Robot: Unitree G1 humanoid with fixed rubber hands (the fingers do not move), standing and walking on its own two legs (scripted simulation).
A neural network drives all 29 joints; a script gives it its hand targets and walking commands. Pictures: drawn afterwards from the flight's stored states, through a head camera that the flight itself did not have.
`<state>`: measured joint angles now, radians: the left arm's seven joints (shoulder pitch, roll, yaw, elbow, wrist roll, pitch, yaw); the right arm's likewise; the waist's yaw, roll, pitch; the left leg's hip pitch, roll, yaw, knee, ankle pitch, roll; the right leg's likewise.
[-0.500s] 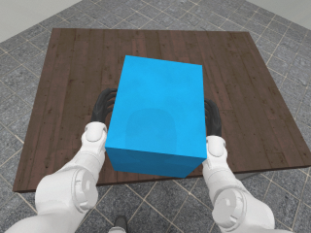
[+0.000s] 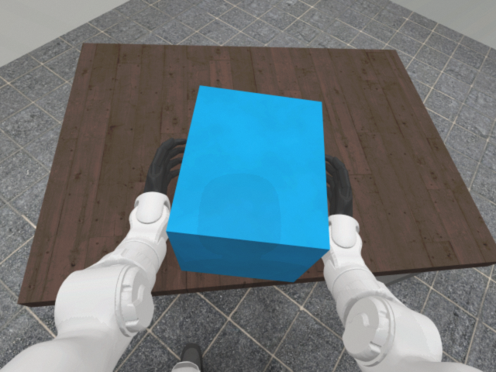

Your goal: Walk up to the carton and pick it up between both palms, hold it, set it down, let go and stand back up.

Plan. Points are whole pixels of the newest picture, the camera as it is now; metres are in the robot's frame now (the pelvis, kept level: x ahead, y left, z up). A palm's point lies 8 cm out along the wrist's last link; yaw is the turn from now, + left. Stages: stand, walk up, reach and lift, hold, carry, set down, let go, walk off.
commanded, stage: reach and lift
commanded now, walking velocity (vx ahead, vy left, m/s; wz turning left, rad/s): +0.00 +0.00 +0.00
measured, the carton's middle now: (249, 189) +0.43 +0.00 -0.03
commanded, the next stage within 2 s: none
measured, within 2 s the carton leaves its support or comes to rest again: leaves its support in 0.82 s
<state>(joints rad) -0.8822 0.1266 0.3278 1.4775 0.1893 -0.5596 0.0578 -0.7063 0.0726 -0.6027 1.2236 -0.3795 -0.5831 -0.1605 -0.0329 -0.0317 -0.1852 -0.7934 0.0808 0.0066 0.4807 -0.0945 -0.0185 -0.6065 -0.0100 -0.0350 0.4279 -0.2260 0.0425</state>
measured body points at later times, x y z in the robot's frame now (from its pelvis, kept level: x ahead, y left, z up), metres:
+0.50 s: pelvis +0.00 +0.00 +0.00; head +0.11 +0.04 +0.43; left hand +0.43 +0.16 -0.01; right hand +0.40 -0.15 +0.00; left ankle +0.05 +0.13 -0.73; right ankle -0.04 -0.15 -0.73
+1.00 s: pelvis +0.01 -0.01 +0.00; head +0.05 +0.02 +0.45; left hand +0.43 +0.15 +0.03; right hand +0.40 -0.16 +0.04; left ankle +0.05 +0.13 -0.73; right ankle -0.04 -0.15 -0.73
